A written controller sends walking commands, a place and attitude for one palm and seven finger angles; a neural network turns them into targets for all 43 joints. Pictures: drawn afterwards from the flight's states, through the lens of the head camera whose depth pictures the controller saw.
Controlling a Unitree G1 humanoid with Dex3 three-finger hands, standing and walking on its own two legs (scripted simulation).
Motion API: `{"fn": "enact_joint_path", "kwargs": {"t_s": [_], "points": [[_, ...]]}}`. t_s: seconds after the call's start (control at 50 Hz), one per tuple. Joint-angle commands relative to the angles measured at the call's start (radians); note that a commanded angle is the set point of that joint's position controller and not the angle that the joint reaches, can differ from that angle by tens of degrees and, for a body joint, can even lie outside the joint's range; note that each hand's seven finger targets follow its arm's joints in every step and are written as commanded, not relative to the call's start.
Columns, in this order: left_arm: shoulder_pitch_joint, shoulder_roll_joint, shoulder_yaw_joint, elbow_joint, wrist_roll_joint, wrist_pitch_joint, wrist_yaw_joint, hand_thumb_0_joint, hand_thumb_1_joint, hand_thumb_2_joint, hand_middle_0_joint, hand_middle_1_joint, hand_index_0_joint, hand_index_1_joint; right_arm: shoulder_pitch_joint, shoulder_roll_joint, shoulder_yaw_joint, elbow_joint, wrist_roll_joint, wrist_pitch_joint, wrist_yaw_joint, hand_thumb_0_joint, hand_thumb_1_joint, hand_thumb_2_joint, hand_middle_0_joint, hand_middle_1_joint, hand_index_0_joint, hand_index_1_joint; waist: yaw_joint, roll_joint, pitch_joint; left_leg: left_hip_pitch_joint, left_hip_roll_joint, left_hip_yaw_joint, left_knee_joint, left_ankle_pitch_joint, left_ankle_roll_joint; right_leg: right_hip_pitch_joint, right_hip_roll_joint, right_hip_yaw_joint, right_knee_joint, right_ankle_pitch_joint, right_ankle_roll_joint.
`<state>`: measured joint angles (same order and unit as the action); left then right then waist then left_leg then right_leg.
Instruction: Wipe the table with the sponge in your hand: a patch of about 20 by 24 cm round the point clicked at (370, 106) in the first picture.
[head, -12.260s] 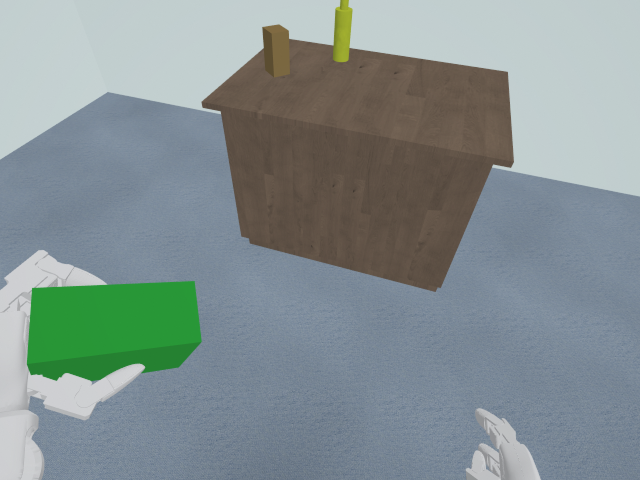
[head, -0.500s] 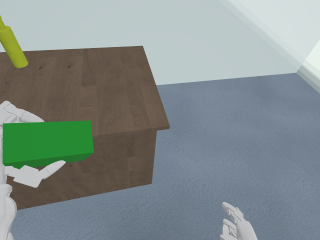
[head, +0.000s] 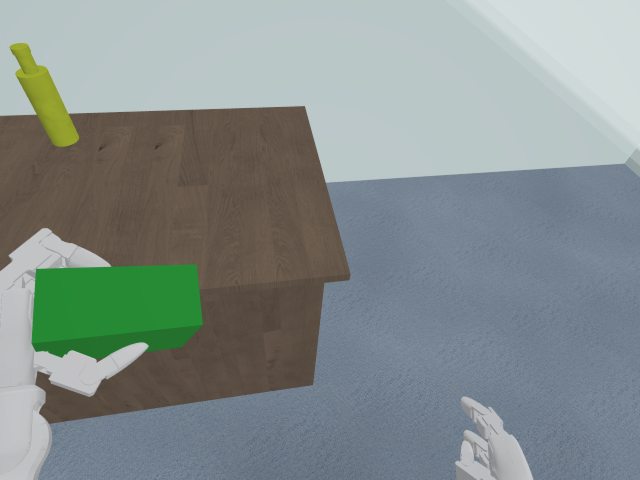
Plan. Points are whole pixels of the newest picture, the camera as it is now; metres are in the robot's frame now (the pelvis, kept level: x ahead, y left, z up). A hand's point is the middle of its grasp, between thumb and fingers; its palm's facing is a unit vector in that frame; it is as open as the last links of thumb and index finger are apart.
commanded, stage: come to a stop and stand still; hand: left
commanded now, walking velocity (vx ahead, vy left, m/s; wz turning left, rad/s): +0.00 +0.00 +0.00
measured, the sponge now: (145, 312) +0.24 +0.21 +0.13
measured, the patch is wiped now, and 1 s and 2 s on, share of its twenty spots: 0.00 0.00 0.00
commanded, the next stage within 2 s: look again from close up in 0.50 s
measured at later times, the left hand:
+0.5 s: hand (133, 288) +0.25 +0.22 +0.15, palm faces +0.37 -0.85 -0.38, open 10.4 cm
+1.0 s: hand (108, 312) +0.22 +0.24 +0.15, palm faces +0.38 -0.84 -0.37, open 10.4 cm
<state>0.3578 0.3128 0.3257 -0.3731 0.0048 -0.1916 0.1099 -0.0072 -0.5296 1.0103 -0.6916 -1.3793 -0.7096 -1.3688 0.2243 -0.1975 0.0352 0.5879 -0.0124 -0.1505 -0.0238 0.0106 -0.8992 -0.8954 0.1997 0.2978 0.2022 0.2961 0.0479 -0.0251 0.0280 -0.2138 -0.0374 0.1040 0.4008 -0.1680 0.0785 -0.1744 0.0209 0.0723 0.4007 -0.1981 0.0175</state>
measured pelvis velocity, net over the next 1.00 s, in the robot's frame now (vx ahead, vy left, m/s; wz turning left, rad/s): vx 0.01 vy -0.02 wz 0.02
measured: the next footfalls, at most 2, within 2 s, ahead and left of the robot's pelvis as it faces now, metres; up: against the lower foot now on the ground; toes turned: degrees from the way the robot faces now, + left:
left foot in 1.96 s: +0.22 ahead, +0.21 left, +0.00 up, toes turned -12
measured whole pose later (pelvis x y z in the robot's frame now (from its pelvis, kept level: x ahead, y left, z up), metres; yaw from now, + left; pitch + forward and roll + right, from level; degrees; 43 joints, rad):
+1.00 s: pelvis +0.01 -0.02 +0.01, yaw +1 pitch +0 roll -1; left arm 0.45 0.35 0.31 -0.40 -0.05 -0.16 0.11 -0.01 -0.53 1.01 -0.69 -1.38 -0.71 -1.37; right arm 0.23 -0.21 0.02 0.58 0.00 -0.06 -0.07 0.01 -0.90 -0.90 0.20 0.30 0.20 0.30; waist 0.02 0.01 0.00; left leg -0.20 -0.02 0.07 0.36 -0.16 0.06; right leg -0.12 0.04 0.04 0.29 -0.17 -0.01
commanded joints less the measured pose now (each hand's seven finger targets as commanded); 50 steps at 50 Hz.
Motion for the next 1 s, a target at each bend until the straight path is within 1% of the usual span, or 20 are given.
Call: {"fn": "enact_joint_path", "kwargs": {"t_s": [0.0,0.02,0.1,0.2,0.26,0.3,0.4,0.42,0.5,0.52,0.6,0.62,0.68,0.72,0.78,0.82,0.9,0.92,0.96,0.98], "points": [[-0.103,0.202,0.101,-0.261,-0.017,-0.078,0.017,0.0,0.1,1.3,-1.2,-1.6,-1.2,-1.6,-0.104,-0.127,-0.056,-0.166,0.008,-0.043,-0.012,0.0,-0.9,-0.9,0.2,0.3,0.2,0.3,-0.02,0.072,-0.112,0.072,0.119,-0.138,-0.11,-0.061,-0.085,-0.028,-0.012,0.023,-0.078,0.094,-0.039],[-0.091,0.219,0.119,-0.262,-0.019,-0.077,0.017,0.0,0.1,1.3,-1.2,-1.6,-1.2,-1.6,-0.105,-0.129,-0.057,-0.167,0.005,-0.039,-0.013,0.0,-0.9,-0.9,0.2,0.3,0.2,0.3,-0.022,0.096,-0.118,0.078,0.11,-0.128,-0.1,-0.024,-0.089,-0.028,-0.014,0.025,-0.078,0.112,-0.042],[-0.018,0.227,0.142,-0.274,-0.04,-0.078,0.012,0.0,0.1,1.3,-1.2,-1.6,-1.2,-1.6,-0.095,-0.117,-0.056,-0.169,0.009,-0.023,-0.014,0.0,-0.9,-0.9,0.2,0.3,0.2,0.3,-0.022,0.08,-0.185,0.129,0.097,-0.099,-0.046,0.147,-0.086,0.009,-0.021,0.03,-0.076,0.237,-0.042],[0.042,0.229,0.147,-0.282,-0.054,-0.07,0.008,0.0,0.1,1.3,-1.2,-1.6,-1.2,-1.6,-0.091,-0.118,-0.059,-0.177,0.015,-0.004,-0.02,0.0,-0.9,-0.9,0.2,0.3,0.2,0.3,-0.027,0.068,-0.226,0.171,0.093,-0.083,-0.015,0.293,-0.088,0.032,-0.021,0.013,-0.061,0.356,-0.035],[0.054,0.222,0.137,-0.28,-0.057,-0.062,0.009,0.0,0.1,1.3,-1.2,-1.6,-1.2,-1.6,-0.09,-0.121,-0.062,-0.176,0.019,0.005,-0.024,0.0,-0.9,-0.9,0.2,0.3,0.2,0.3,-0.031,0.069,-0.227,0.189,0.091,-0.072,-0.001,0.35,-0.089,0.025,-0.022,0.009,-0.055,0.408,-0.032],[0.046,0.218,0.127,-0.279,-0.06,-0.056,0.011,0.0,0.1,1.3,-1.2,-1.6,-1.2,-1.6,-0.094,-0.122,-0.061,-0.179,0.02,0.011,-0.029,0.0,-0.9,-0.9,0.2,0.3,0.2,0.3,-0.032,0.061,-0.221,0.186,0.091,-0.069,0.0,0.328,-0.083,0.025,-0.028,0.013,-0.068,0.419,-0.028],[0.015,0.225,0.122,-0.293,-0.059,-0.052,0.02,0.0,0.1,1.3,-1.2,-1.6,-1.2,-1.6,-0.097,-0.124,-0.064,-0.179,0.02,0.023,-0.039,0.0,-0.9,-0.9,0.2,0.3,0.2,0.3,-0.034,0.071,-0.21,0.187,0.086,-0.073,-0.007,0.31,-0.079,0.029,-0.028,0.013,-0.078,0.41,-0.027],[0.005,0.235,0.128,-0.297,-0.059,-0.051,0.021,0.0,0.1,1.3,-1.2,-1.6,-1.2,-1.6,-0.101,-0.126,-0.063,-0.178,0.018,0.027,-0.042,0.0,-0.9,-0.9,0.2,0.3,0.2,0.3,-0.035,0.092,-0.202,0.177,0.084,-0.076,-0.011,0.309,-0.081,0.029,-0.031,0.011,-0.076,0.403,-0.028],[0.017,0.22,0.118,-0.254,-0.062,-0.043,0.023,0.0,0.1,1.3,-1.2,-1.6,-1.2,-1.6,-0.101,-0.122,-0.062,-0.181,0.018,0.036,-0.045,0.0,-0.9,-0.9,0.2,0.3,0.2,0.3,-0.033,0.057,-0.163,0.153,0.081,-0.075,-0.034,0.194,-0.073,0.012,-0.03,0.027,-0.121,0.332,-0.026],[0.004,0.222,0.116,-0.259,-0.062,-0.045,0.023,0.0,0.1,1.3,-1.2,-1.6,-1.2,-1.6,-0.101,-0.127,-0.064,-0.179,0.017,0.041,-0.046,0.0,-0.9,-0.9,0.2,0.3,0.2,0.3,-0.035,0.073,-0.157,0.141,0.077,-0.084,-0.041,0.185,-0.075,0.015,-0.03,0.026,-0.122,0.31,-0.028],[0.001,0.218,0.11,-0.246,-0.063,-0.042,0.02,0.0,0.1,1.3,-1.2,-1.6,-1.2,-1.6,-0.104,-0.123,-0.061,-0.185,0.017,0.044,-0.049,0.0,-0.9,-0.9,0.2,0.3,0.2,0.3,-0.034,0.069,-0.144,0.14,0.079,-0.083,-0.066,0.142,-0.072,0.01,-0.019,0.017,-0.142,0.26,-0.022],[-0.005,0.219,0.107,-0.248,-0.063,-0.041,0.02,0.0,0.1,1.3,-1.2,-1.6,-1.2,-1.6,-0.108,-0.124,-0.06,-0.184,0.017,0.046,-0.05,0.0,-0.9,-0.9,0.2,0.3,0.2,0.3,-0.035,0.087,-0.141,0.131,0.078,-0.089,-0.071,0.132,-0.074,0.012,-0.022,0.014,-0.142,0.244,-0.023],[0.001,0.211,0.1,-0.231,-0.063,-0.035,0.018,0.0,0.1,1.3,-1.2,-1.6,-1.2,-1.6,-0.104,-0.123,-0.061,-0.187,0.018,0.047,-0.049,0.0,-0.9,-0.9,0.2,0.3,0.2,0.3,-0.034,0.052,-0.128,0.132,0.078,-0.086,-0.08,0.084,-0.07,-0.003,-0.017,0.016,-0.165,0.207,-0.021],[-0.007,0.22,0.106,-0.238,-0.062,-0.035,0.018,0.0,0.1,1.3,-1.2,-1.6,-1.2,-1.6,-0.109,-0.124,-0.06,-0.186,0.016,0.049,-0.051,0.0,-0.9,-0.9,0.2,0.3,0.2,0.3,-0.035,0.073,-0.132,0.122,0.074,-0.094,-0.087,0.072,-0.071,0.006,-0.018,0.014,-0.166,0.193,-0.022],[-0.006,0.217,0.104,-0.248,-0.062,-0.036,0.018,0.0,0.1,1.3,-1.2,-1.6,-1.2,-1.6,-0.105,-0.123,-0.06,-0.186,0.017,0.046,-0.05,0.0,-0.9,-0.9,0.2,0.3,0.2,0.3,-0.034,0.061,-0.145,0.126,0.076,-0.095,-0.09,0.065,-0.069,0.016,-0.014,0.006,-0.165,0.187,-0.019],[-0.02,0.228,0.107,-0.269,-0.061,-0.037,0.019,0.0,0.1,1.3,-1.2,-1.6,-1.2,-1.6,-0.108,-0.126,-0.06,-0.187,0.018,0.046,-0.051,0.0,-0.9,-0.9,0.2,0.3,0.2,0.3,-0.036,0.09,-0.147,0.115,0.073,-0.103,-0.098,0.059,-0.072,0.028,-0.014,0.0,-0.158,0.178,-0.02],[-0.006,0.221,0.102,-0.273,-0.059,-0.04,0.019,0.0,0.1,1.3,-1.2,-1.6,-1.2,-1.6,-0.104,-0.124,-0.061,-0.184,0.019,0.038,-0.051,0.0,-0.9,-0.9,0.2,0.3,0.2,0.3,-0.034,0.076,-0.144,0.11,0.081,-0.11,-0.112,0.029,-0.073,0.029,-0.007,-0.01,-0.151,0.159,-0.018],[-0.004,0.225,0.105,-0.26,-0.061,-0.038,0.02,0.0,0.1,1.3,-1.2,-1.6,-1.2,-1.6,-0.105,-0.127,-0.059,-0.184,0.018,0.04,-0.053,0.0,-0.9,-0.9,0.2,0.3,0.2,0.3,-0.035,0.093,-0.129,0.098,0.08,-0.117,-0.122,0.014,-0.075,0.023,-0.009,-0.012,-0.151,0.14,-0.018],[0.008,0.212,0.097,-0.255,-0.056,-0.043,0.019,0.0,0.1,1.3,-1.2,-1.6,-1.2,-1.6,-0.107,-0.131,-0.062,-0.182,0.016,0.035,-0.049,0.0,-0.9,-0.9,0.2,0.3,0.2,0.3,-0.037,0.097,-0.123,0.091,0.088,-0.106,-0.111,-0.048,-0.069,0.004,-0.015,0.005,-0.148,0.112,-0.025],[0.012,0.215,0.1,-0.251,-0.055,-0.046,0.02,0.0,0.1,1.3,-1.2,-1.6,-1.2,-1.6,-0.106,-0.133,-0.064,-0.181,0.014,0.035,-0.046,0.0,-0.9,-0.9,0.2,0.3,0.2,0.3,-0.038,0.084,-0.125,0.083,0.092,-0.105,-0.102,-0.079,-0.063,0.0,-0.021,0.011,-0.141,0.092,-0.03]]}}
